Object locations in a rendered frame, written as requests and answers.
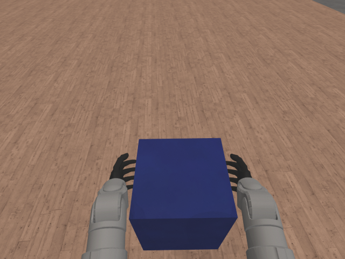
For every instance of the robot left forearm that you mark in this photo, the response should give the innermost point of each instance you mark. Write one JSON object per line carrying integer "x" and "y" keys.
{"x": 107, "y": 225}

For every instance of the left robot hand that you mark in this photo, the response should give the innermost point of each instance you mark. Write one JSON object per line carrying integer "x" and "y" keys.
{"x": 119, "y": 172}

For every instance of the carton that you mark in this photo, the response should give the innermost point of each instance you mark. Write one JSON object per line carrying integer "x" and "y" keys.
{"x": 182, "y": 197}

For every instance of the right robot hand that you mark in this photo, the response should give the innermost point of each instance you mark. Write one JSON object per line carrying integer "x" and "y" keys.
{"x": 241, "y": 172}

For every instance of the robot right forearm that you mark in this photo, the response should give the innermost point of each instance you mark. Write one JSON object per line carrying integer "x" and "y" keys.
{"x": 262, "y": 222}

